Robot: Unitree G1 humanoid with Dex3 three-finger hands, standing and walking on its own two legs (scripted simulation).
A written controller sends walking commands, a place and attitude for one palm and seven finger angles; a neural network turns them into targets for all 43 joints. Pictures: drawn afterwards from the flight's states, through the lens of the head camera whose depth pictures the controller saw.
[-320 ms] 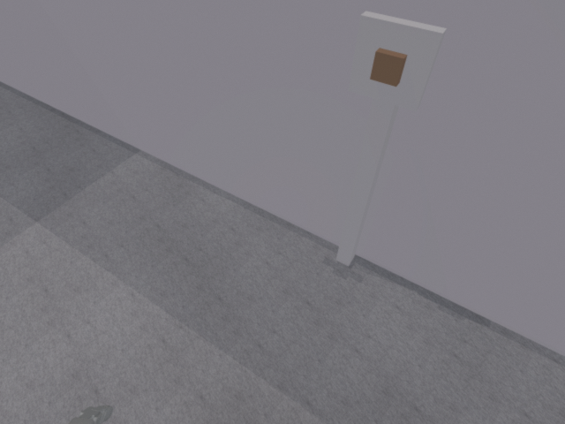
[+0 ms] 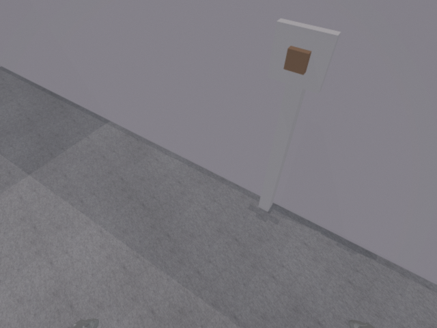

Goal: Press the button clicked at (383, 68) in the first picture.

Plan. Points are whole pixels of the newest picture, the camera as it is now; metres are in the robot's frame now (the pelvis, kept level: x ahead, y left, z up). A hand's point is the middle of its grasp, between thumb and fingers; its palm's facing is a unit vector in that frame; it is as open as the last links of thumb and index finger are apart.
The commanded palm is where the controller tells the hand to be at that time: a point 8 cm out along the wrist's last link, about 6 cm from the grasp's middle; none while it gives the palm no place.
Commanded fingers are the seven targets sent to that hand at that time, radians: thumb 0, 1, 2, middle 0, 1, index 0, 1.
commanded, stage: stand and wait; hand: left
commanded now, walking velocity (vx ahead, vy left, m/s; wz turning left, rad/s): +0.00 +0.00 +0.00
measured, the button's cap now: (297, 60) +0.83 -0.18 +0.10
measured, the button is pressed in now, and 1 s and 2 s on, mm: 0 0 0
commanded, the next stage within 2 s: look at it before walking up in 0.60 s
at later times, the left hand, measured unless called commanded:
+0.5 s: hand out of the picture +0.05 +0.24 -0.15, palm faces -0.02 -0.94 -0.34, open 7.4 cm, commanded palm none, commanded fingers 0.00 0.90 0.90 -0.20 -0.30 -0.20 -0.30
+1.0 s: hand out of the picture +0.04 +0.24 -0.15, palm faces -0.03 -0.94 -0.33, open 7.4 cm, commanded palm none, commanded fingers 0.00 0.90 0.90 -0.20 -0.30 -0.20 -0.30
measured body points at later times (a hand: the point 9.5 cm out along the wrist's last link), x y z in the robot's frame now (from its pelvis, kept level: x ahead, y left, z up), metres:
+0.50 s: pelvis -0.02 -0.01 +0.00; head -0.02 -0.01 +0.45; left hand +0.06 +0.29 -0.12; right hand +0.05 -0.31 -0.13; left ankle -0.03 +0.12 -0.74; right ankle -0.03 -0.12 -0.74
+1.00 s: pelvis -0.03 -0.01 +0.01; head -0.02 -0.01 +0.46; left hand +0.04 +0.29 -0.13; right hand +0.05 -0.30 -0.13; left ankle -0.03 +0.12 -0.74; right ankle -0.03 -0.12 -0.74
